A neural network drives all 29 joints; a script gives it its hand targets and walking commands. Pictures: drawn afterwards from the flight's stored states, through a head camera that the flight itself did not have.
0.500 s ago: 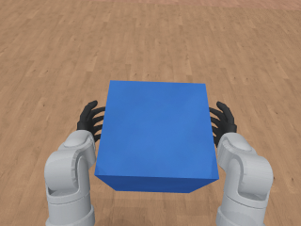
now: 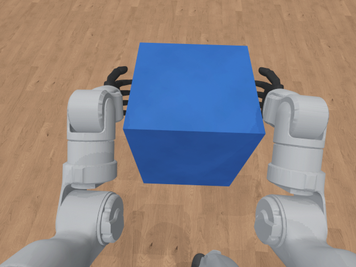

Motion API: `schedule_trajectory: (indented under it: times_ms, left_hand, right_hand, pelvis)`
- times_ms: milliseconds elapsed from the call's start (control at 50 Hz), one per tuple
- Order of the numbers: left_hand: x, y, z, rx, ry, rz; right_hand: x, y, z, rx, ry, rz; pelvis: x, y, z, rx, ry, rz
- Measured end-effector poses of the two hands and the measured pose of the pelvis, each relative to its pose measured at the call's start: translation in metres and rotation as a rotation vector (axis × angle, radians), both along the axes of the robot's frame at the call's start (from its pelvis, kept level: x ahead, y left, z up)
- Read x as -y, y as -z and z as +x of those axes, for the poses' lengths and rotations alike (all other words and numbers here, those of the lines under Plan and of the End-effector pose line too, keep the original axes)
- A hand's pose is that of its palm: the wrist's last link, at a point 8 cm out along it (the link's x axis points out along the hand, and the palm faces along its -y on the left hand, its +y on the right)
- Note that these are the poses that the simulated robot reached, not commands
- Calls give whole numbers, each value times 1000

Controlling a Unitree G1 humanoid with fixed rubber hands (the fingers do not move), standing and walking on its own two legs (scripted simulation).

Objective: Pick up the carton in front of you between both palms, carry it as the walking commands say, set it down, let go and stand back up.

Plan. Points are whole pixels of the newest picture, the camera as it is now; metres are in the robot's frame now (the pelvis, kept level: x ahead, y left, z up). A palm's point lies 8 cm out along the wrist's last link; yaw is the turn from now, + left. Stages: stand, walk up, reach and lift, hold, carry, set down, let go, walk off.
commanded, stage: carry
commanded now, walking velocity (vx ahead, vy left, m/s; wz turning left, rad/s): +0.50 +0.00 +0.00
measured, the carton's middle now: (189, 122) +0.40 +0.01 +0.08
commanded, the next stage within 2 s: none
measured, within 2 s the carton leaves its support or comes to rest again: neither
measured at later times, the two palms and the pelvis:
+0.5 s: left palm (145, 6) +0.72 +0.14 +0.18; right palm (258, 14) +0.69 -0.16 +0.18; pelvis +0.32 +0.03 +0.04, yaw -1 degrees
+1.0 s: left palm out of the picture +0.98 +0.16 +0.22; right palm out of the picture +1.02 -0.14 +0.22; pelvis +0.62 -0.02 +0.08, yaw +0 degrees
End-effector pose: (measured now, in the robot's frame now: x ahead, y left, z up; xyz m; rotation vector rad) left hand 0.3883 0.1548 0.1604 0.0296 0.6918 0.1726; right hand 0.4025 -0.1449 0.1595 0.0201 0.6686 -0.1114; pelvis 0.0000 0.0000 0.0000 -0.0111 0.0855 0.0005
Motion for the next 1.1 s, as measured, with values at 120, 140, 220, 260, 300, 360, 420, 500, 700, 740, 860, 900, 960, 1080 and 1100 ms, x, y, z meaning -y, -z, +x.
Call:
schedule_trajectory:
  times_ms: [120,140,220,260,300,360,420,500,700,740,860,900,960,1080,1100]
  left_hand:
    - [-5,15,59,-60,-76,-48]
    - [-6,13,70,-44,-86,-56]
    - [-9,-1,121,44,-103,-80]
    - [-10,-9,151,81,-94,-85]
    - [-11,-15,184,104,-73,-86]
    - [-9,-17,238,115,-10,-95]
    - [-1,-14,284,56,54,-95]
    - [13,-17,332,-17,96,-92]
    - [31,-55,453,87,92,-90]
    - [30,-58,478,89,73,-71]
    - [13,-46,527,-27,-16,-23]
    - [7,-45,541,-57,-40,-28]
    - [1,-50,570,-51,-64,-35]
    - [-1,-75,648,35,-55,-47]
    - [-1,-78,663,45,-47,-49]
  right_hand:
    - [-6,10,75,-64,-2,42]
    - [-7,9,87,-50,1,51]
    - [-10,-3,134,34,19,80]
    - [-10,-10,159,72,28,80]
    - [-11,-16,186,98,38,69]
    - [-9,-21,227,112,63,30]
    - [-2,-20,258,57,93,-10]
    - [12,-20,291,-15,141,-4]
    - [30,-64,419,87,138,8]
    - [29,-65,452,88,103,6]
    - [12,-53,536,-29,-15,-2]
    - [5,-52,558,-60,-36,-2]
    - [-1,-56,591,-55,-47,8]
    - [-3,-77,659,30,-22,33]
    - [-3,-80,671,41,-14,31]
  pelvis:
    - [10,-24,65,-21,-1,29]
    - [11,-27,77,-24,-1,32]
    - [7,-33,128,-33,5,39]
    - [2,-33,157,-36,10,37]
    - [-4,-30,189,-34,14,34]
    - [-16,-20,239,-13,27,32]
    - [-23,-26,277,-8,23,32]
    - [-30,-45,322,-16,24,6]
    - [-12,-54,447,-21,21,-11]
    - [-3,-48,478,-10,16,-10]
    - [18,-56,548,7,10,4]
    - [22,-64,567,3,7,16]
    - [23,-72,596,-3,3,29]
    - [15,-77,665,-16,8,32]
    - [12,-77,679,-17,10,32]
